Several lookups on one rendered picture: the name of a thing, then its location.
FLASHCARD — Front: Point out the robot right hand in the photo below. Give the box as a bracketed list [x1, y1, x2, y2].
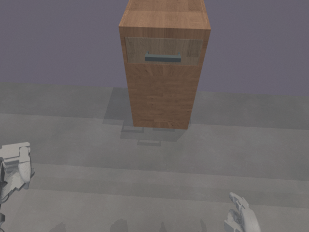
[224, 192, 261, 232]

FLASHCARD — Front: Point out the handle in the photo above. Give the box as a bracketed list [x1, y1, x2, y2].
[145, 51, 181, 62]

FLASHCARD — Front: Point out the cabinet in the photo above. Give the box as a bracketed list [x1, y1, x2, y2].
[119, 0, 211, 130]

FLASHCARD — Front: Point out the drawer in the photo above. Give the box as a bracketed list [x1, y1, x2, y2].
[125, 37, 203, 66]

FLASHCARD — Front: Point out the robot left hand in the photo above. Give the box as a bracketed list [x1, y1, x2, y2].
[0, 142, 35, 207]

